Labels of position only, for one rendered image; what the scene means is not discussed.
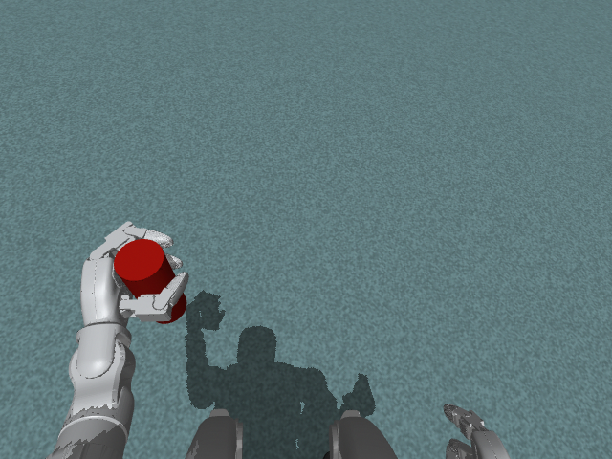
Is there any can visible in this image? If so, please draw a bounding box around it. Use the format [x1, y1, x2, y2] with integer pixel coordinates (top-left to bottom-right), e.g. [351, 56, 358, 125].
[114, 239, 186, 324]

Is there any right robot hand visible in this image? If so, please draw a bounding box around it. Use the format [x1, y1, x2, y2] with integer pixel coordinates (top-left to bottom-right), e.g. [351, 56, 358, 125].
[444, 404, 511, 459]

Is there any left robot hand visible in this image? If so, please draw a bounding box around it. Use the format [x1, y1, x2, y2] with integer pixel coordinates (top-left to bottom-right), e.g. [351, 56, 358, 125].
[80, 221, 189, 328]

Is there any left robot arm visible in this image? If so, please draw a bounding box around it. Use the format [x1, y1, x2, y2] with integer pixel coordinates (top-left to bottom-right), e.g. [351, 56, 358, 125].
[45, 322, 136, 459]

